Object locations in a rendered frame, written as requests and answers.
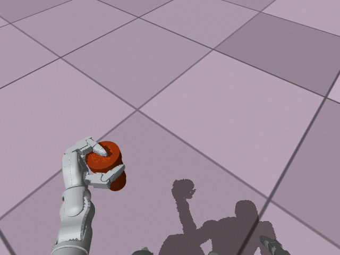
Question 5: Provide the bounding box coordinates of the left robot arm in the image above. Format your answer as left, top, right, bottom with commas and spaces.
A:
50, 186, 95, 255

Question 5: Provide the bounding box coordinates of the cup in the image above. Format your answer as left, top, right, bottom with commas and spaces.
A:
85, 141, 126, 191

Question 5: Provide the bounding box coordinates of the right robot hand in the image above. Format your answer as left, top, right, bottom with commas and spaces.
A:
260, 235, 290, 255

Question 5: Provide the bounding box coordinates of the left robot hand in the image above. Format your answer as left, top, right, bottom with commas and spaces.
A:
62, 136, 125, 190

